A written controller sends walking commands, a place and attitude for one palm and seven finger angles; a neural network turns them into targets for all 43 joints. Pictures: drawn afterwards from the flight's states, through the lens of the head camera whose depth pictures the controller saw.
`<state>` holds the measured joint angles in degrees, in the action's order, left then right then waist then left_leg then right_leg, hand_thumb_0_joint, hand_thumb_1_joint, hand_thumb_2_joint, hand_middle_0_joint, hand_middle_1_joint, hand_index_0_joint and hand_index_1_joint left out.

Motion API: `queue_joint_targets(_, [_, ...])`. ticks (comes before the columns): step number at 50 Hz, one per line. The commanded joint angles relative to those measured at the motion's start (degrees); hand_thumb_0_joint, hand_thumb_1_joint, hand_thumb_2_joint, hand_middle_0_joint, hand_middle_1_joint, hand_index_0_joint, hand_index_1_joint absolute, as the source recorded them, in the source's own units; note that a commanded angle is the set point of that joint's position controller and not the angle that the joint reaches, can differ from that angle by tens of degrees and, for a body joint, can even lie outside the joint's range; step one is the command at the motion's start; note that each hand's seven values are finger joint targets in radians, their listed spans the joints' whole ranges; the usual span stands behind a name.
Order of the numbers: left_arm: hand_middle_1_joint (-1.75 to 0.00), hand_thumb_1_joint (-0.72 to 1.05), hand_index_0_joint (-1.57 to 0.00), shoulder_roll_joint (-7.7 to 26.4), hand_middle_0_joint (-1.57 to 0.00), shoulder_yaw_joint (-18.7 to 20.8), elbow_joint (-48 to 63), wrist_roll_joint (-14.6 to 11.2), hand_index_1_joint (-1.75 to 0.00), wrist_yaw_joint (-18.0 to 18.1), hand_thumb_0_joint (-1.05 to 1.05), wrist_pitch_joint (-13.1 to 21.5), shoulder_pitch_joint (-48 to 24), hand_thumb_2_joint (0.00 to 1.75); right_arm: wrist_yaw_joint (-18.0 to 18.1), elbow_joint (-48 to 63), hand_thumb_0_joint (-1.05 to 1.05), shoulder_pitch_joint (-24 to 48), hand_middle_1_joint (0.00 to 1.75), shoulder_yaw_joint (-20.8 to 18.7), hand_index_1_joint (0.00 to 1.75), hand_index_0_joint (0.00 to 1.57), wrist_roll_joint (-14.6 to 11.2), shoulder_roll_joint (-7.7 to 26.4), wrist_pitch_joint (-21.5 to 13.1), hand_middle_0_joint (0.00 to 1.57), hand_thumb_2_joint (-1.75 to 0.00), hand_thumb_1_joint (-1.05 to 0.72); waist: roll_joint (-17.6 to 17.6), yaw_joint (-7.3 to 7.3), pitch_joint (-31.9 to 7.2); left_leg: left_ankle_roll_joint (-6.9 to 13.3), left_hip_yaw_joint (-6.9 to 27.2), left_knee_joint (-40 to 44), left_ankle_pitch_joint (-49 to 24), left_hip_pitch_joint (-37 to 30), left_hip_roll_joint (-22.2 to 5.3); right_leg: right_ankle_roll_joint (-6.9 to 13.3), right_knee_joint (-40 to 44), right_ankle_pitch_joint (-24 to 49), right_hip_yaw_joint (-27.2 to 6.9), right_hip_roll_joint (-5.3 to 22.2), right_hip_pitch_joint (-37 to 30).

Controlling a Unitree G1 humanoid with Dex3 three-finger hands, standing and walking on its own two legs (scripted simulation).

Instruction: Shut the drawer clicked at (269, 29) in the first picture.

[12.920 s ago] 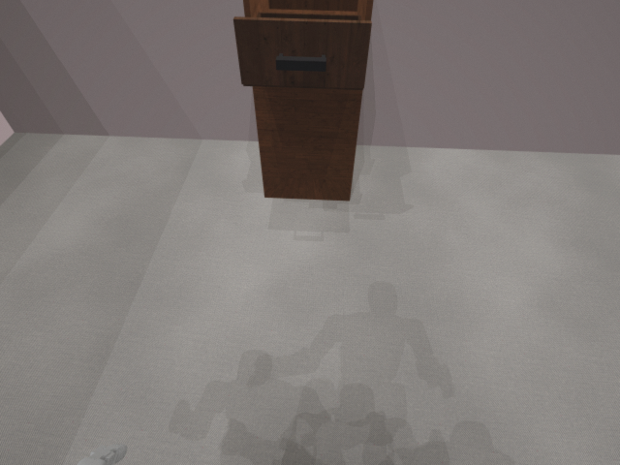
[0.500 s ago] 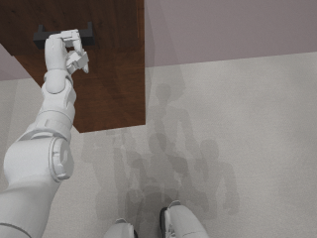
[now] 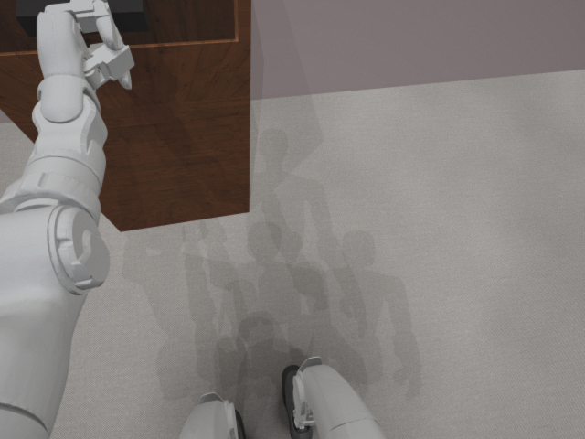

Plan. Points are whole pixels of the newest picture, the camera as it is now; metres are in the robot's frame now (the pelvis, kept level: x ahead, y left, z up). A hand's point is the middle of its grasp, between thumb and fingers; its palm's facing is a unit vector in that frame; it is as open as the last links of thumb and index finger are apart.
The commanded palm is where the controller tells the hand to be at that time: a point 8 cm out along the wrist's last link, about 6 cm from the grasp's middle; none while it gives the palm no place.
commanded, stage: push the drawer shut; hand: left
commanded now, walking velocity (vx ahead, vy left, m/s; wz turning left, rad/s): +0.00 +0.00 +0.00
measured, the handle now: (85, 3) +0.66 +0.15 +0.10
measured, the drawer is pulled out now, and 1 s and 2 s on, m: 0.00 0.00 0.00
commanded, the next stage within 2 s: pull the fist back off the drawer in 0.08 s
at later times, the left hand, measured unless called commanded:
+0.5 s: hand (125, 48) +0.59 +0.10 +0.10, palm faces +0.03 -1.00 -0.04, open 3.3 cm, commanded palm +0.57 +0.14 +0.10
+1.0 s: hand (122, 70) +0.56 +0.11 +0.09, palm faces +0.04 -1.00 -0.03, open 3.3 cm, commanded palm +0.51 +0.15 +0.10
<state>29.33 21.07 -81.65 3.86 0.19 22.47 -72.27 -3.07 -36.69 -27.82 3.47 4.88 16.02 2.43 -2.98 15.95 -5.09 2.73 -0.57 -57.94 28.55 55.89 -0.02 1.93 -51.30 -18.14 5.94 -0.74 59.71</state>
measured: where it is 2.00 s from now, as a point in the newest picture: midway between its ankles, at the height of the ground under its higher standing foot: outside the picture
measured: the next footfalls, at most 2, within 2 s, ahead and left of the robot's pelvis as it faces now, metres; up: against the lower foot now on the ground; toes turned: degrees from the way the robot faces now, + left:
none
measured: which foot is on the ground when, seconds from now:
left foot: down 0.00-1.00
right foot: down 0.00-1.00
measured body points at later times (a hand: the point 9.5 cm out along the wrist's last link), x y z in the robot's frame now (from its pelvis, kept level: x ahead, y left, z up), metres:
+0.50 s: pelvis -0.02 +0.01 -0.01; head +0.16 +0.02 +0.41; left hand +0.58 +0.16 +0.10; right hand -0.10 -0.24 -0.10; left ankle -0.03 +0.09 -0.67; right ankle +0.05 -0.10 -0.67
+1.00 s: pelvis +0.03 +0.00 +0.02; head +0.17 +0.00 +0.45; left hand +0.55 +0.16 +0.10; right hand +0.01 -0.26 -0.10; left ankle -0.03 +0.09 -0.67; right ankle +0.05 -0.10 -0.67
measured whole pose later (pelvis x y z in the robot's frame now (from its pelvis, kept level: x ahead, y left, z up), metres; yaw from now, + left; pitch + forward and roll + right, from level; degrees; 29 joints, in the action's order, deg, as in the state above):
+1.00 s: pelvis +0.03 +0.00 +0.02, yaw -1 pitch +23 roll -2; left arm 19.6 18.6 -66.0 -1.1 0.4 24.0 -54.9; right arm -4.2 -34.0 -24.9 0.8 3.2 15.8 3.8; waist -2.8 10.2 -6.1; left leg 2.4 -2.0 -52.0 29.3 45.3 -0.5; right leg 1.9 -47.6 -19.5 4.1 -1.8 50.7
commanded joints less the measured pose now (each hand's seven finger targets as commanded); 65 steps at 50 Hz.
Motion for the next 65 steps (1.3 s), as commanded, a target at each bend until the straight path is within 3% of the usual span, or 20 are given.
queue_joint_targets(1, [-1.6,0.9,-1.4,11.2,-1.4,-1.1,14.9,-0.3,-1.6,2.3,0.0,3.5,-40.6,0.9,0.8,-0.4,0.0,-14.5,0.3,-3.7,0.3,0.2,0.4,11.3,-0.3,0.2,-0.9,-0.9,-10.1,6.3,-29.4,-1.5,6.8,6.1,-20.7,-18.3,-0.9,-0.8,4.8,8.7,-4.7,-1.2,-13.3])
queue_joint_targets(3, [-1.6,0.9,-1.4,13.9,-1.4,0.2,15.2,0.0,-1.6,2.6,0.0,3.6,-42.4,0.9,1.0,-0.6,0.0,-14.6,0.3,-3.4,0.3,0.2,0.5,11.6,-0.5,0.2,-0.9,-0.9,-10.7,6.57,-30.1,-1.6,7.0,5.8,-19.7,-17.5,-0.9,-0.8,4.6,7.5,-4.6,-1.2,-13.0])
queue_joint_targets(9, [-1.6,0.9,-1.4,11.9,-1.4,-2.3,14.7,-0.1,-1.6,2.8,0.0,3.2,-45.6,0.9,1.2,-0.6,0.0,-14.6,0.3,-3.0,0.3,0.2,0.7,12.0,-1.2,0.2,-0.9,-0.9,-13.0,8.16,-29.7,-1.9,8.4,6.1,-18.1,-19.4,-1.4,-0.8,4.3,5.4,-3.9,-1.3,-8.8])
queue_joint_targets(17, [-1.6,0.9,-1.4,10.8,-1.4,-2.1,13.3,0.2,-1.6,2.8,0.0,2.6,-43.6,0.9,0.2,-0.4,0.0,-14.6,0.3,-3.0,0.3,0.2,1.2,12.2,-1.6,0.2,-0.9,-0.9,-11.9,7.11,-30.4,-2.3,9.3,5.7,-16.5,-19.1,-1.5,-0.7,3.8,4.5,-3.6,-1.1,-8.6])
queue_joint_targets(20, [-1.6,0.9,-1.4,10.4,-1.4,-1.7,13.7,0.1,-1.6,2.6,0.0,2.8,-40.2,0.9,-0.2,0.3,0.0,-14.8,0.3,-3.2,0.3,0.2,1.1,12.1,-1.6,0.2,-0.9,-0.9,-12.8,5.38,-31.8,-2.8,9.6,6.1,-17.8,-20.9,-1.6,-0.5,3.4,5.3,-3.4,-1.2,-9.2])
queue_joint_targets(22, [-1.6,0.9,-1.4,10.4,-1.4,-0.9,13.7,-0.5,-1.6,2.5,0.0,2.6,-37.7,0.9,-0.4,0.4,0.0,-14.6,0.3,-3.2,0.3,0.2,1.0,12.1,-1.6,0.2,-0.9,-0.9,-9.6,4.94,-30.7,-2.0,8.2,6.1,-16.9,-18.3,-1.3,-0.6,4.2,5.4,-4.0,-1.3,-12.2])
queue_joint_targets(27, [-1.6,0.9,-1.4,10.9,-1.4,0.0,15.2,-1.3,-1.6,1.5,0.0,2.2,-30.7,0.9,-0.4,1.5,0.0,-14.2,0.3,-3.3,0.3,0.2,0.2,11.8,-1.2,0.2,-0.9,-0.9,-7.1,2.69,-29.7,-1.3,6.3,7.5,-17.2,-16.2,-1.0,-0.4,5.1,7.2,-4.5,-1.4,-17.5])
queue_joint_targets(31, [-1.6,0.9,-1.4,8.1,-1.4,-0.8,19.2,-2.2,-1.6,0.9,0.0,3.1,-24.8,0.9,-0.6,2.4,0.0,-13.7,0.3,-3.9,0.3,0.2,-0.1,11.1,-0.8,0.2,-0.9,-0.9,-8.8,0.32,-31.9,-1.9,5.8,8.1,-22.5,-20.4,-1.1,-0.1,4.9,11.8,-4.3,-1.5,-19.7])
queue_joint_targets(38, [-1.6,0.9,-1.4,5.3,-1.4,0.6,24.3,-4.7,-1.6,0.3,0.0,3.5,-12.7,0.9,-0.8,4.2,0.0,-12.2,0.3,-4.9,0.3,0.2,-1.0,10.4,0.4,0.2,-0.9,-0.9,-3.0,-3.01,-31.2,-1.2,2.5,9.6,-26.5,-18.9,-0.5,-0.2,5.7,20.5,-5.3,-1.7,-29.2])
queue_joint_targets(39, [-1.6,0.9,-1.4,6.9,-1.4,2.1,26.4,-5.0,-1.6,0.4,0.0,4.1,-10.9,0.9,-0.7,4.6,0.0,-12.1,0.3,-5.1,0.3,0.2,-1.0,10.3,0.5,0.2,-0.9,-0.9,-3.6,-4.15,-32.4,-1.4,2.5,9.6,-29.1,-20.2,-0.4,0.0,5.2,22.9,-5.2,-1.7,-30.6])
queue_joint_targets(43, [-1.6,0.9,-1.4,3.4,-1.4,-0.5,27.9,-4.8,-1.6,0.6,0.0,5.1,-11.9,0.9,-0.7,4.0,0.0,-11.4,0.3,-5.7,0.3,0.2,-1.4,9.5,1.2,0.2,-0.9,-0.9,-1.5,-3.12,-28.8,-1.4,2.3,9.7,-30.7,-20.5,-0.6,-0.5,5.5,24.9,-5.2,-1.7,-30.2])
queue_joint_targets(48, [-1.6,0.9,-1.4,-1.4,-1.4,-3.9,29.6,-5.6,-1.6,0.0,0.0,6.4,-11.8,0.9,-0.5,3.2,0.0,-10.1,0.3,-6.1,0.3,0.2,-1.6,8.8,1.1,0.2,-0.9,-0.9,-4.9,-2.79,-30.4,-2.1,2.6,8.9,-37.0,-26.1,-0.7,-0.6,5.2,27.3,-5.2,-1.5,-28.4])
queue_joint_targets(49, [-1.6,0.9,-1.4,0.0,-1.4,-3.0,29.5,-5.6,-1.6,-0.1,0.0,6.6,-11.7,0.9,-0.3,2.9,0.0,-10.4,0.3,-6.1,0.3,0.2,-1.7,8.9,1.2,0.2,-0.9,-0.9,-4.1,-3.0,-30.1,-2.3,3.0,9.0,-38.8,-26.8,-0.9,-0.5,5.2,27.8,-5.0,-1.5,-28.5])
queue_joint_targets(52, [-1.6,0.9,-1.4,1.0,-1.4,-1.0,36.5,-7.2,-1.6,-1.2,0.0,5.8,1.2,0.9,-0.6,5.4,0.0,-8.8,0.3,-6.5,0.3,0.2,-2.2,8.6,1.2,0.2,-0.9,-0.9,-5.7,-8.07,-38.0,-2.4,1.9,10.3,-46.0,-29.5,-0.8,-0.1,5.2,34.7,-5.8,-1.1,-36.4])
queue_joint_targets(53, [-1.6,0.9,-1.4,1.8,-1.4,-0.1,38.3,-7.9,-1.6,-1.5,0.0,4.9,5.7,0.9,-0.6,6.2,0.0,-8.3,0.3,-6.5,0.3,0.2,-2.5,8.1,1.0,0.2,-0.9,-0.9,-3.1,-9.56,-38.6,-1.6,1.3,11.3,-46.3,-26.5,-0.7,0.2,5.1,38.7,-6.5,-0.5,-41.1])
queue_joint_targets(55, [-1.6,0.9,-1.4,-0.3,-1.4,-1.2,41.1,-9.2,-1.6,-2.5,0.0,2.4,14.1,0.9,-0.8,7.8,0.0,-6.7,0.3,-6.2,0.3,0.2,-3.7,7.2,0.7,0.2,-0.9,-0.9,-0.6,-11.3,-35.4,-0.5,0.1,13.5,-44.4,-21.5,-0.6,0.4,5.4,43.0,-7.4,0.3,-46.5])
queue_joint_targets(58, [-1.6,0.9,-1.4,-1.8,-1.4,-2.0,48.5,-11.1,-1.6,-3.6,0.0,-0.4,18.0,0.9,-0.6,9.6,0.0,-2.7,0.3,-6.5,0.3,0.2,-5.0,7.5,0.3,0.2,-0.9,-0.9,3.7,-11.42,-30.3,0.1,-1.4,16.4,-33.1,-20.3,0.1,0.2,8.5,38.8,-7.3,0.0,-50.0])
queue_joint_targets(59, [-1.6,0.9,-1.4,-1.0,-1.4,-1.6,52.2,-11.5,-1.6,-3.9,0.0,-0.6,18.8,0.9,-0.2,10.3,0.0,-1.5,0.3,-6.4,0.3,0.2,-5.3,7.6,0.1,0.2,-0.9,-0.9,2.6,-12.02,-30.2,0.1,-1.5,17.1,-32.8,-21.9,0.2,0.4,9.1,37.9,-7.2,0.0,-50.6])
queue_joint_targets(62, [-1.6,0.9,-1.4,-6.1,-1.4,-5.6,58.0,-13.4,-1.6,-5.2,0.0,-1.1,22.1,0.9,0.7,10.7,0.0,1.8,0.3,-6.0,0.3,0.2,-6.1,6.9,-1.2,0.2,-0.9,-0.9,3.7,-11.34,-24.2,-0.3,-1.1,19.0,-31.6,-26.5,-0.2,-0.2,11.5,32.6,-6.0,-0.7,-48.2])
queue_joint_targets(65, [-1.6,0.9,-1.4,-6.8,-1.4,-7.2,63.8,-14.3,-1.6,-6.5,0.0,-2.2,27.0,0.9,1.8,10.6,0.0,3.9,0.3,-6.0,0.3,0.2,-6.5,6.4,-2.6,0.2,-0.9,-0.9,1.2,-12.15,-23.6,-0.4,-0.8,19.6,-37.9,-30.4,-0.6,-0.3,11.9,35.2,-5.9,-0.3,-49.2])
